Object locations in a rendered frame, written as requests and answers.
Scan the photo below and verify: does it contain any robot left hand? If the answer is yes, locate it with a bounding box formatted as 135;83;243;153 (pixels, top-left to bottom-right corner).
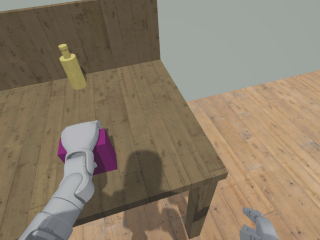
61;120;102;170

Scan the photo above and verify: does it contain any left robot forearm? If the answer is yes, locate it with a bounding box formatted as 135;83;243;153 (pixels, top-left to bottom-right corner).
18;148;95;240

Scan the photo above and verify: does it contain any table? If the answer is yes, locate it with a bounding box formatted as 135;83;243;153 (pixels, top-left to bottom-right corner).
0;0;229;240

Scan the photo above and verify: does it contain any sponge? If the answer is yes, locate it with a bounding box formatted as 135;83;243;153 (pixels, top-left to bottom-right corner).
57;128;118;175

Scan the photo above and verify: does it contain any robot right hand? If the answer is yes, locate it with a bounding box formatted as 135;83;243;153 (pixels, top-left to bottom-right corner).
239;207;279;240

